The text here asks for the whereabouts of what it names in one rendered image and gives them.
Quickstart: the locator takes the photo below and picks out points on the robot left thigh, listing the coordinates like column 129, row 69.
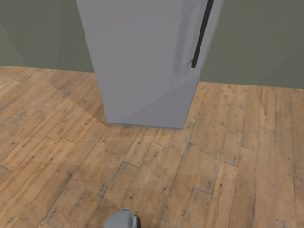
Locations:
column 122, row 219

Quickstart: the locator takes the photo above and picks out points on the fridge door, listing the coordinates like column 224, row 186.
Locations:
column 142, row 51

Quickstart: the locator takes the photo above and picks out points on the handle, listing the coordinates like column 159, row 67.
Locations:
column 201, row 32

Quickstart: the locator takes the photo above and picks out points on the robot left shin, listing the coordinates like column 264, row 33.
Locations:
column 126, row 209

